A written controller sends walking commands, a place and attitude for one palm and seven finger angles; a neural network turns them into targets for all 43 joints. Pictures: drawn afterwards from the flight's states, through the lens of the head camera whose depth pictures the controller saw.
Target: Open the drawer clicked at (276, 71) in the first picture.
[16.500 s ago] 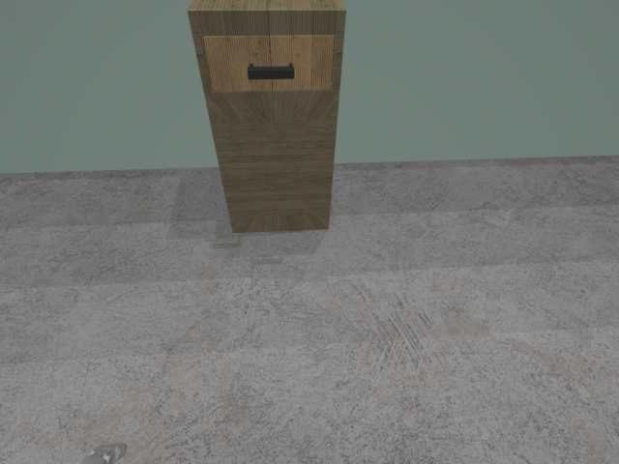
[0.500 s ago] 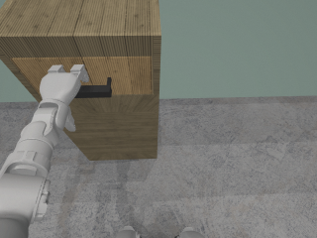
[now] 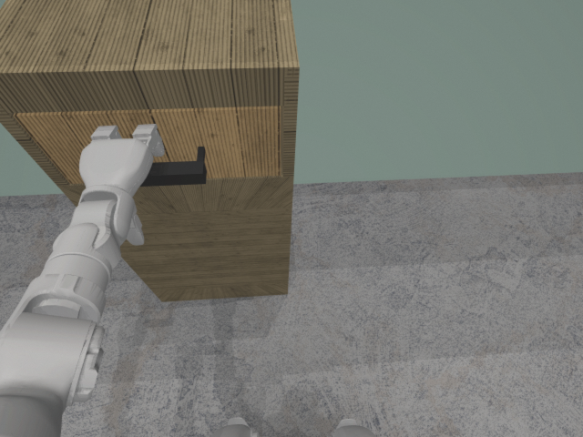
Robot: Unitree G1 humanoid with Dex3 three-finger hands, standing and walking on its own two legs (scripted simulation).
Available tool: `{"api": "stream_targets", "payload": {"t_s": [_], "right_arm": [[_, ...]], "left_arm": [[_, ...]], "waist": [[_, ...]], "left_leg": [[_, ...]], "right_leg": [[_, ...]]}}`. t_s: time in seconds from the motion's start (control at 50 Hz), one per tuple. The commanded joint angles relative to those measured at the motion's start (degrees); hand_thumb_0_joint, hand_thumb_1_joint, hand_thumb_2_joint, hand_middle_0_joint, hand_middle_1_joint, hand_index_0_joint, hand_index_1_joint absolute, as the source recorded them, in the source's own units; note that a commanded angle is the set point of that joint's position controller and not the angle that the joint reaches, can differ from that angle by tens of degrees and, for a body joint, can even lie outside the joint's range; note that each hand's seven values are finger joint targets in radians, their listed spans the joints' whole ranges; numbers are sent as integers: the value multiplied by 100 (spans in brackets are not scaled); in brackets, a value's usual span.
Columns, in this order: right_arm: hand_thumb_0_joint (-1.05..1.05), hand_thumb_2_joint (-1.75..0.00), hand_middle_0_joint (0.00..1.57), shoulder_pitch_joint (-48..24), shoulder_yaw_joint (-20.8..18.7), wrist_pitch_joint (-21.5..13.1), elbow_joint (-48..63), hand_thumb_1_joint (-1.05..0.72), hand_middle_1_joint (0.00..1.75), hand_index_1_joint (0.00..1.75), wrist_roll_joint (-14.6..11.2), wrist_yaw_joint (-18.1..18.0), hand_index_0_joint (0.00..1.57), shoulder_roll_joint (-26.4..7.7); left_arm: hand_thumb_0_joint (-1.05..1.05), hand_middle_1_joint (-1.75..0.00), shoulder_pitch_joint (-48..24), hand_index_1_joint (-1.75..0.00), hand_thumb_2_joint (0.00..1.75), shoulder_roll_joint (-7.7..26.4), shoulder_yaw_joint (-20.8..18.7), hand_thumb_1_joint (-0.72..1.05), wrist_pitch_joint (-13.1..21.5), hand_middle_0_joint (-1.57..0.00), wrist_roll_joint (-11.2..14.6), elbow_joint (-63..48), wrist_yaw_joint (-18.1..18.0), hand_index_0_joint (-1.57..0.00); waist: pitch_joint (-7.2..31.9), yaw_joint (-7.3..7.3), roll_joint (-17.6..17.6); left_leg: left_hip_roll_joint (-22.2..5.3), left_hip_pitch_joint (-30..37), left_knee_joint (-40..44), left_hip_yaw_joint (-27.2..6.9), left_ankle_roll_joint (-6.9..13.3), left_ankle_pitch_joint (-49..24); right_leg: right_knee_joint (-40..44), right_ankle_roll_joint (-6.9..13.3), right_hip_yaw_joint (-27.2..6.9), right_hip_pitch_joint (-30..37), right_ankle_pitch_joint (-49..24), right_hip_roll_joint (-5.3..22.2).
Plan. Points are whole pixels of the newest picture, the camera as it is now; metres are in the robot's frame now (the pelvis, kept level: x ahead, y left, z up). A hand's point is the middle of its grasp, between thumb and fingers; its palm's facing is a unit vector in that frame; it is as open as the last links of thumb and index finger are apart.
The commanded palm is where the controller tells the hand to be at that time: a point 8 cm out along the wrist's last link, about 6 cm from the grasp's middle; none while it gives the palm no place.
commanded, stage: lower the fingers behind the handle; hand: left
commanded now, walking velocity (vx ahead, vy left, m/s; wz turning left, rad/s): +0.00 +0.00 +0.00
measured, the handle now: (163, 163) +0.52 +0.20 +0.02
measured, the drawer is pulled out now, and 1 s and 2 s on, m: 0.00 0.00 0.00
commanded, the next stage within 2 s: lift the fingers back up to retry in 0.56 s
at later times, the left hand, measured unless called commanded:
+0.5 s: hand (135, 189) +0.46 +0.23 +0.02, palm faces -0.05 -0.01 -1.00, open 13.8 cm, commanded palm +0.44 +0.22 +0.05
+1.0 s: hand (136, 182) +0.47 +0.23 +0.03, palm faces -0.08 -0.04 -1.00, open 13.8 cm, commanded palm +0.46 +0.22 +0.10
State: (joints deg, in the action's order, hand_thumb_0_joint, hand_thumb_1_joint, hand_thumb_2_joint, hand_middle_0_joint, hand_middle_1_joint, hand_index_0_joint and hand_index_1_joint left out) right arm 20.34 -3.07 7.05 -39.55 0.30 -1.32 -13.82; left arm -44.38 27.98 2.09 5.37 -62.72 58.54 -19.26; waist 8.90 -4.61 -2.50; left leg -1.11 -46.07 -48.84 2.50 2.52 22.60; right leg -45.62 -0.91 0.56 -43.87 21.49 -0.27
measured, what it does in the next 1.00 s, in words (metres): stands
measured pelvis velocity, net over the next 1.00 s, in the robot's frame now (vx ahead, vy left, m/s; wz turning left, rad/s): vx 0.00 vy -0.01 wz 0.00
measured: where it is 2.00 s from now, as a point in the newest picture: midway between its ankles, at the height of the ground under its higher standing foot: outside the picture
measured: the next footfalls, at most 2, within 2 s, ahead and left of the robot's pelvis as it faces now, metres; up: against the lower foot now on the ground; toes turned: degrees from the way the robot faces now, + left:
none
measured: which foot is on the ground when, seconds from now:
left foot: down 0.00-1.00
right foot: down 0.00-1.00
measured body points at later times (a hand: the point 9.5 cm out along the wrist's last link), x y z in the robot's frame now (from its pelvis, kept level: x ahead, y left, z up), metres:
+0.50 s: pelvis -0.01 -0.01 -0.01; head +0.09 +0.00 +0.43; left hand +0.46 +0.23 +0.08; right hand +0.01 -0.28 -0.13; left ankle +0.00 +0.09 -0.70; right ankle -0.01 -0.14 -0.70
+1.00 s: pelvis +0.00 -0.01 +0.00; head +0.10 -0.01 +0.44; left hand +0.47 +0.23 +0.09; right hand +0.02 -0.28 -0.12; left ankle +0.00 +0.09 -0.70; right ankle -0.01 -0.14 -0.70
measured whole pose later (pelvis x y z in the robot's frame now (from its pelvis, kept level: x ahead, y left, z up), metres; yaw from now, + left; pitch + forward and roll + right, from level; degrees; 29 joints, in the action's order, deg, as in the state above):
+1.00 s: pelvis +0.00 -0.01 +0.00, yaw +0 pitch +19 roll -2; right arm 20.6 -2.9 5.9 -39.7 -0.1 -2.7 -14.4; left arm -45.1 29.2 1.6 3.1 -60.9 58.0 -15.1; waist 7.8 -5.8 -3.0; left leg -1.6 -45.0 -47.5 1.8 1.7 21.8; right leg -44.4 -0.1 1.2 -42.8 20.9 -0.9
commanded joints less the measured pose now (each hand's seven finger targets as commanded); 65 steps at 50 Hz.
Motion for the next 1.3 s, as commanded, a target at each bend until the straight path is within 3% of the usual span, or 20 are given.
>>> {"api": "stream_targets", "payload": {"t_s": [0.0, 0.06, 0.1, 0.2, 0.22, 0.28, 0.42, 0.48, 0.52, 0.58, 0.62, 0.66, 0.7, 0.74, 0.8, 1.02, 1.06, 1.1, 1.18, 1.28], "right_arm": [[0, -90, 20, 764, -371, -97, 291, -90, 30, 30, 51, -11, 20, -992], [0, -90, 20, 767, -388, -93, 265, -90, 30, 30, 46, 18, 20, -971], [0, -90, 20, 760, -372, -78, 231, -90, 30, 30, 41, 11, 20, -1001], [0, -90, 20, 716, -314, -55, 284, -90, 30, 30, 23, -34, 20, -1029], [0, -90, 20, 684, -306, -62, 313, -90, 30, 30, 13, -50, 20, -1005], [0, -90, 20, 658, -286, -86, 312, -90, 30, 30, 15, -88, 20, -1032], [0, -90, 20, 699, -257, -157, 358, -90, 30, 30, -6, -136, 20, -995], [0, -90, 20, 733, -279, -176, 344, -90, 30, 30, 8, -143, 20, -992], [0, -90, 20, 785, -293, -190, 310, -90, 30, 30, 12, -131, 20, -970], [0, -90, 20, 778, -288, -184, 298, -90, 30, 30, 11, -135, 20, -990], [0, -90, 20, 783, -283, -201, 291, -90, 30, 30, -11, -128, 20, -965], [0, -90, 20, 772, -267, -213, 290, -90, 30, 30, -21, -130, 20, -998], [0, -90, 20, 806, -279, -214, 295, -90, 30, 30, -18, -158, 20, -1002], [0, -90, 20, 798, -275, -223, 302, -90, 30, 30, -33, -165, 20, -968], [0, -90, 20, 816, -278, -229, 287, -90, 30, 30, -29, -182, 20, -976], [0, -90, 20, 677, -343, -238, 295, -90, 30, 30, 6, -173, 20, -932], [0, -90, 20, 619, -341, -215, 295, -90, 30, 30, -2, -153, 20, -961], [0, -90, 20, 581, -361, -205, 291, -90, 30, 30, -4, -128, 20, -945], [0, -90, 20, 462, -386, -171, 343, -90, 30, 30, -7, -76, 20, -948], [0, -90, 20, 264, -343, -91, 356, -90, 30, 30, -87, -28, 20, -962]], "left_arm": [[0, -120, -1630, -120, 30, 940, -209, -50, -92, -30, 3, -441, -62, -30], [0, -120, -1667, -120, 30, 596, 40, -50, -278, -30, 4, -336, -98, -30], [0, -120, -1832, -120, 30, 699, 19, -50, -377, -30, 17, -233, -98, -30], [0, -120, -1746, -120, 30, 987, -124, -50, -510, -30, 62, -167, 34, -30], [0, -120, -1800, -120, 30, 767, 69, -50, -528, -30, 81, -131, 69, -30], [0, -120, -1795, -120, 30, 979, -97, -50, -444, -30, 118, -186, 162, -30], [0, -120, -1767, -120, 30, 884, 32, -50, -223, -30, 136, -148, 271, -30], [0, -120, -1848, -120, 30, 998, -58, -50, -153, -30, 86, -335, 244, -30], [0, -120, -1808, -120, 30, 883, -3, -50, -152, -30, 97, -297, 205, -30], [0, -120, -1794, -120, 30, 1071, -149, -50, -158, -30, 126, -344, 191, -30], [0, -120, -1889, -120, 30, 858, 62, -50, -198, -30, 121, -283, 180, -30], [0, -120, -2060, -120, 30, 1059, -39, -50, -236, -30, 124, -331, 167, -30], [0, -120, -2445, -120, 30, 1328, -185, -50, -242, -30, 122, -644, 127, -30], [0, -120, -2507, -120, 30, 1148, -43, -50, -291, -30, 156, -656, 138, -30], [0, -120, -2633, -120, 30, 1326, -195, -50, -266, -30, 204, -833, 154, -30], [0, -120, -2644, -120, 30, 1407, -417, -50, 49, -30, 216, -1856, 120, -30], [0, -120, -2482, -120, 30, 1613, -613, -50, 4, -30, 183, -1885, 48, -30], [0, -120, -2661, -120, 30, 1392, -447, -50, -36, -30, 217, -2158, 12, -30], [0, -120, -2361, -120, 30, 1392, -530, -50, -187, -30, 321, -2468, 29, -30], [0, -120, -1697, -120, 30, 1133, -353, -50, -584, -30, 381, -1952, 243, -30]], "waist": [[1834, -132, 53], [1799, -203, 72], [1691, -264, 94], [1825, -186, 138], [1673, -265, 188], [1624, -227, 214], [1421, -275, 273], [1682, -240, 168], [1733, -272, 213], [1852, -231, 251], [1661, -307, 203], [1621, -304, 190], [2019, -308, -6], [2040, -338, -63], [2215, -321, -62], [2411, -132, -485], [2378, -60, -436], [2480, -109, -539], [2676, 13, -483], [1962, 40, -6]], "left_leg": [[92, 1690, 373, -265, -21, -2035], [77, 1714, 331, -280, -36, -2018], [72, 1612, 324, -293, -31, -1877], [115, 1456, 349, -248, -6, -1630], [116, 1417, 362, -246, 0, -1511], [109, 1347, 382, -247, 17, -1403], [133, 1077, 328, -221, 45, -1041], [122, 1204, 276, -249, 36, -1216], [120, 1218, 225, -231, 44, -1283], [138, 1138, 198, -220, 48, -1320], [138, 1117, 225, -231, 41, -1169], [145, 1052, 268, -222, 52, -1003], [155, 1297, 282, -219, 62, -1201], [162, 1438, 343, -233, 51, -1235], [151, 1675, 399, -244, 61, -1463], [116, 2594, 622, -266, -5, -2578], [102, 2651, 673, -287, -22, -2810], [80, 2911, 681, -306, -39, -3209], [59, 3240, 738, -307, -68, -3876], [86, 2917, 992, -225, -39, -3594]], "right_leg": [[341, 340, 205, 292, -1323, -346], [326, 338, 245, 142, -1248, -357], [330, 329, 228, 83, -1175, -345], [335, 326, 192, 317, -1113, -325], [373, 315, 200, 241, -1036, -327], [393, 320, 185, 290, -979, -314], [399, 294, 141, 166, -764, -302], [330, 313, 133, 149, -853, -311], [313, 295, 134, 154, -940, -313], [293, 295, 102, 271, -1025, -314], [327, 287, 133, 124, -867, -317], [385, 278, 110, 153, -725, -312], [397, 267, 64, 352, -901, -310], [454, 264, 93, 389, -908, -316], [522, 252, 78, 597, -1115, -329], [692, 297, 138, 1023, -1841, -353], [688, 306, 167, 1125, -1956, -359], [711, 296, 183, 1137, -2134, -354], [786, 291, 184, 1513, -2518, -352], [998, 280, 206, 1773, -2553, -317]]}}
